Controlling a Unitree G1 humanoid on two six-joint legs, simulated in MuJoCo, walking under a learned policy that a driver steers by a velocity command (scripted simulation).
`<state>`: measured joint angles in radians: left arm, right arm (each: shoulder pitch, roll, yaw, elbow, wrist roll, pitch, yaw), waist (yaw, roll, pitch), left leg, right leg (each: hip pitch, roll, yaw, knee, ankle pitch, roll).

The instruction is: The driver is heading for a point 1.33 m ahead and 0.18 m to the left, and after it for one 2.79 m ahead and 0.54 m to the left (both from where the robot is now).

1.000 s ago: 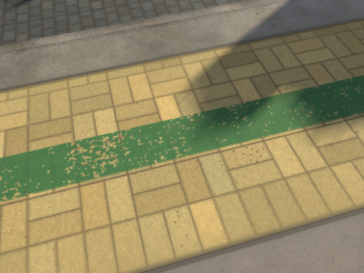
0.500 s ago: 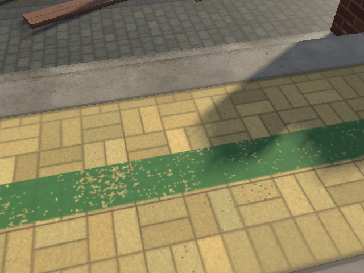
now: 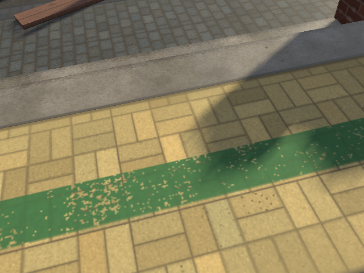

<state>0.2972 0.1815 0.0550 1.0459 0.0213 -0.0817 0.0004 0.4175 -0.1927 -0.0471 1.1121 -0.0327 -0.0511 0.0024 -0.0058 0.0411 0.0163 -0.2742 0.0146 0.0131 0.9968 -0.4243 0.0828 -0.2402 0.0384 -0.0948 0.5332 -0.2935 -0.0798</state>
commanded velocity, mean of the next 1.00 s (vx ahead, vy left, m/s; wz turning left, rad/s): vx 0.35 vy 0.00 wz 0.00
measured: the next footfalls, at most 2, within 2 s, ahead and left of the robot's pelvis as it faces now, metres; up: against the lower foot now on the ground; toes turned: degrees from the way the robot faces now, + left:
left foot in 0.40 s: +0.37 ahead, +0.08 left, +0.00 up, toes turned +4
right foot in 0.88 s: +0.57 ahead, -0.08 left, +0.00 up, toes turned -4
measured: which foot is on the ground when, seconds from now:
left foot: up 0.00-0.38, down 0.40-0.90, up 0.92-1.00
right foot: down 0.00-0.40, up 0.42-0.86, down 0.88-1.00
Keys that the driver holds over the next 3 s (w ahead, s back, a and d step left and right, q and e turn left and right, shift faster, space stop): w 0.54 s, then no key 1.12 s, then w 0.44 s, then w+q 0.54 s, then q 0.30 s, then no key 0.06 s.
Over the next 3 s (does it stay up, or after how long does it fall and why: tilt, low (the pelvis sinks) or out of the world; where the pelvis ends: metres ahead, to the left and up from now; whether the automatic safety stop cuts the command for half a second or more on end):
stays up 1.07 0.04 -0.01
